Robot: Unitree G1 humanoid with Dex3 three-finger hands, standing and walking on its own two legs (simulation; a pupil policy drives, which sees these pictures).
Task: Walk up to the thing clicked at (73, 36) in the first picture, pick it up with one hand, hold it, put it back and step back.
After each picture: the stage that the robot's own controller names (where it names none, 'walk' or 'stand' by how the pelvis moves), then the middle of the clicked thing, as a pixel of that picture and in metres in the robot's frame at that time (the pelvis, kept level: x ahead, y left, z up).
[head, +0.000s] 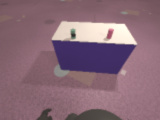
stand; (73, 34) +0.96 +0.27 -0.03
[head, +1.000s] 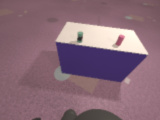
walk; (80, 37) +0.87 +0.15 -0.01
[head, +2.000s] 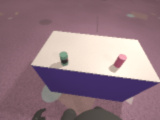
walk; (64, 59) +0.48 +0.24 -0.01
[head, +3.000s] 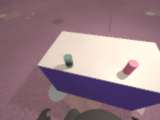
stand; (68, 61) +0.46 +0.21 -0.01
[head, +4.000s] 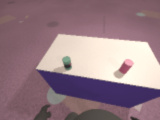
stand; (67, 63) +0.45 +0.22 -0.02
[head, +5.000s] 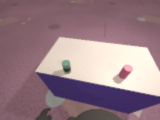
stand; (66, 67) +0.43 +0.22 -0.03
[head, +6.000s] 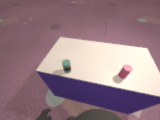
stand; (66, 66) +0.44 +0.22 -0.03
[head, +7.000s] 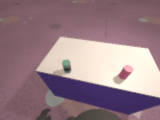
stand; (67, 66) +0.44 +0.22 -0.03
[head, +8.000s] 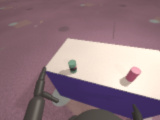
rise first; (72, 66) +0.44 +0.20 -0.03
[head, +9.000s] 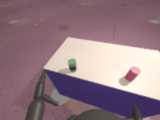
go down; (72, 65) +0.45 +0.20 -0.03
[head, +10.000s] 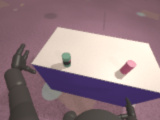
go down; (66, 60) +0.46 +0.18 -0.01
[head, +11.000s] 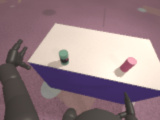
go down; (64, 57) +0.47 +0.19 +0.01
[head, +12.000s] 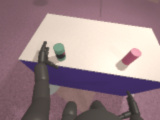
close in; (60, 52) +0.46 +0.20 +0.05
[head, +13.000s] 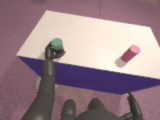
close; (58, 48) +0.49 +0.20 +0.06
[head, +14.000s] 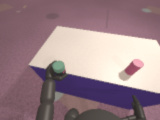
lift; (60, 70) +0.33 +0.20 +0.07
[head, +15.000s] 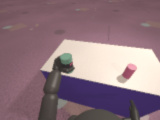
lift; (67, 63) +0.33 +0.16 +0.17
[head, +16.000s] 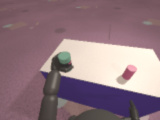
hold; (65, 62) +0.33 +0.17 +0.17
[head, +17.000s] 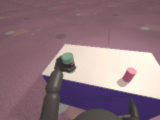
hold; (69, 63) +0.33 +0.15 +0.18
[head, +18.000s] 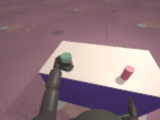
crouch; (67, 62) +0.36 +0.17 +0.15
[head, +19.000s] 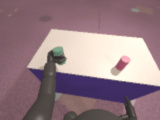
lower; (59, 56) +0.44 +0.20 +0.08
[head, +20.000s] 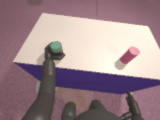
lower; (57, 51) +0.47 +0.19 +0.06
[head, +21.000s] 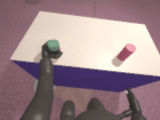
lower; (55, 49) +0.48 +0.20 +0.06
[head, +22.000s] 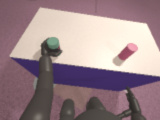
lower; (54, 47) +0.49 +0.20 +0.06
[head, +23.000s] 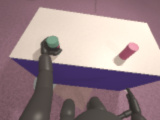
lower; (54, 46) +0.49 +0.20 +0.07
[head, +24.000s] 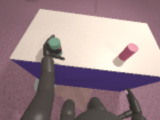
withdraw; (56, 47) +0.49 +0.19 +0.06
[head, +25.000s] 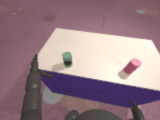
sink last; (67, 60) +0.45 +0.18 +0.03
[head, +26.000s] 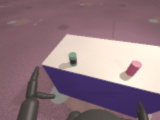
stand; (73, 59) +0.49 +0.19 +0.02
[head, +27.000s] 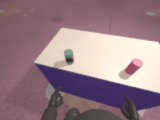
stand; (69, 57) +0.47 +0.19 +0.03
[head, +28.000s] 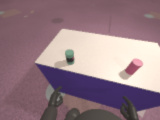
stand; (70, 57) +0.47 +0.19 +0.04
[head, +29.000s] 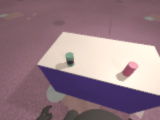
stand; (70, 59) +0.48 +0.20 +0.00
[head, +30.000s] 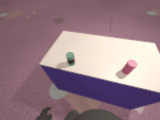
walk; (70, 59) +0.49 +0.20 -0.02
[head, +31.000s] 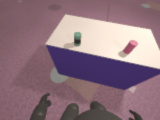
walk; (77, 39) +0.66 +0.16 +0.00
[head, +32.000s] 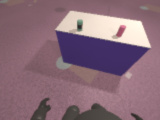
walk; (79, 25) +0.97 +0.18 -0.01
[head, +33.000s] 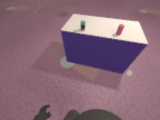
stand; (82, 25) +1.08 +0.18 -0.01
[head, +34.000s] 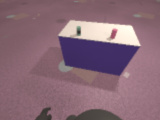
stand; (78, 31) +1.08 +0.21 -0.03
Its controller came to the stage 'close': yes
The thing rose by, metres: 0.20
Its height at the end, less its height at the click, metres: +0.00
